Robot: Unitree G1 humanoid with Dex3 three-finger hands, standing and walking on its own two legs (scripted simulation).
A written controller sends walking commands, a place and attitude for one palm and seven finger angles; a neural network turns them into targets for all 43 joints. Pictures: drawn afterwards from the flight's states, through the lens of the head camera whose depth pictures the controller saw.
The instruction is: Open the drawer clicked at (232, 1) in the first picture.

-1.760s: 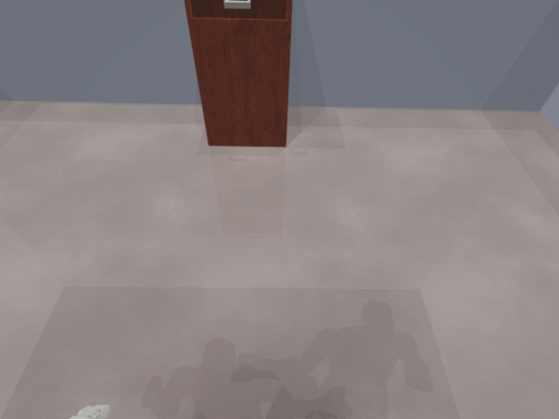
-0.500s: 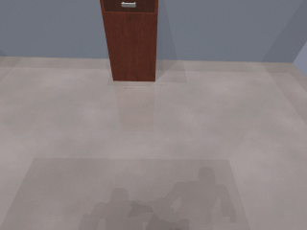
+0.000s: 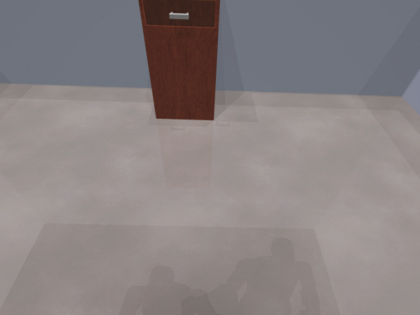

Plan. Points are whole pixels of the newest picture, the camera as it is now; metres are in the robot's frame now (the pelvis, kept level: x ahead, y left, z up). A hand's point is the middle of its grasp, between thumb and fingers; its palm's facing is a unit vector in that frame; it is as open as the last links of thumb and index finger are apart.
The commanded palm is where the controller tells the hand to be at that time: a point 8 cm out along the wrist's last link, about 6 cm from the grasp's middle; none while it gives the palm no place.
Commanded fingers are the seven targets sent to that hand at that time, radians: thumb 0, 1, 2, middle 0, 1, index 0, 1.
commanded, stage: walk to a spot facing it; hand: left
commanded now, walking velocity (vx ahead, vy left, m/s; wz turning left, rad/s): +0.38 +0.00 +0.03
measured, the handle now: (179, 15) +1.62 +0.27 +0.00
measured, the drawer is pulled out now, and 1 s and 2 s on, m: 0.00 0.00 0.00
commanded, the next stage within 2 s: take the last steps up to it in 1.62 s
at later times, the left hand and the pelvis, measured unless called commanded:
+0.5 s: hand (150, 255) +0.31 +0.18 -0.18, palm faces -0.07 -0.97 -0.21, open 7.3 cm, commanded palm none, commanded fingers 0.00 0.90 0.90 -0.20 -0.30 -0.20 -0.30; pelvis +0.18 -0.01 -0.02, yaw -1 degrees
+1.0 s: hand (143, 232) +0.37 +0.21 -0.19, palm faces +0.07 -0.99 -0.14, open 7.4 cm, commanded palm none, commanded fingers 0.00 0.90 0.90 -0.20 -0.30 -0.20 -0.30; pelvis +0.40 +0.03 +0.00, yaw +1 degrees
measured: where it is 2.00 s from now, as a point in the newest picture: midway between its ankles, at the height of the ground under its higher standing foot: (215, 211)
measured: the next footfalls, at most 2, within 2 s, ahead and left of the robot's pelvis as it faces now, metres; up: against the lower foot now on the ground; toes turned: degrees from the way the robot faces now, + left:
right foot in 0.48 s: +0.33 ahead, -0.13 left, +0.00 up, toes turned -9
left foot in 0.88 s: +0.47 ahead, +0.12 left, +0.00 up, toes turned +12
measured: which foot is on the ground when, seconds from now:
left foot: down 0.00-0.50, up 0.52-0.86, down 0.88-1.00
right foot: down 0.00-0.12, up 0.14-0.46, down 0.48-0.88, up 0.90-1.00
